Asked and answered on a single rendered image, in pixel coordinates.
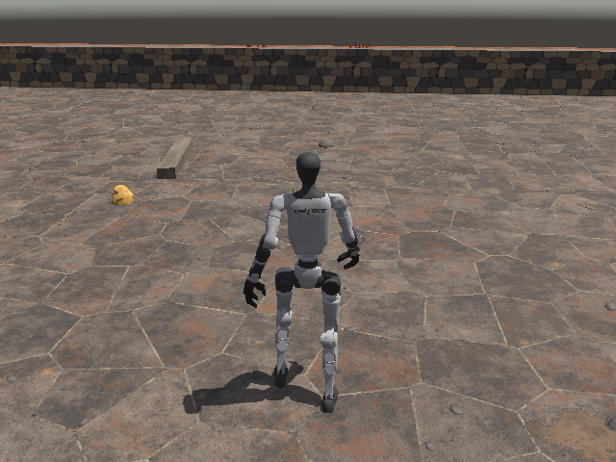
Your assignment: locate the right robot hand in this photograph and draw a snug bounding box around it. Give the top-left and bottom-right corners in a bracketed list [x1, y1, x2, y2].
[337, 251, 360, 270]

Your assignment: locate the left robot forearm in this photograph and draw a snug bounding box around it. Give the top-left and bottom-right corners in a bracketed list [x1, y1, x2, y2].
[247, 234, 270, 283]

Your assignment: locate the right robot forearm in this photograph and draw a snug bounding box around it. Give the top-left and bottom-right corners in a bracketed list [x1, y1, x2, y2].
[346, 228, 360, 256]

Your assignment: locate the right robot upper arm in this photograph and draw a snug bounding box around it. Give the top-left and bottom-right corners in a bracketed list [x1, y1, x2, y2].
[328, 193, 356, 244]

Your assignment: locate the left robot upper arm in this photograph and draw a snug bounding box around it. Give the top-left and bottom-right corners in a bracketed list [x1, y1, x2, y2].
[263, 194, 289, 249]

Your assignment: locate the left robot hand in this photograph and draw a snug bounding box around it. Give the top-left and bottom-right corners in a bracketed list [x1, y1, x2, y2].
[244, 279, 266, 308]

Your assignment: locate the robot right shin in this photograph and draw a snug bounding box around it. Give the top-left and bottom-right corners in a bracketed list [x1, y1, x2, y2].
[322, 332, 338, 399]

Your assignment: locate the right robot foot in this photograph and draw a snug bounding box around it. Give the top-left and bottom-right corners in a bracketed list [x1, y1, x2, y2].
[322, 386, 339, 413]

